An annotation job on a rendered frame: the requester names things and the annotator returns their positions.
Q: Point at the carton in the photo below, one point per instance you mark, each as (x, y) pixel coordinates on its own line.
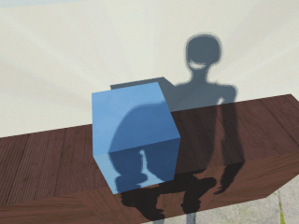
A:
(135, 139)

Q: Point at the pedestal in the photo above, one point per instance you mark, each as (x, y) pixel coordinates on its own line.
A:
(228, 154)

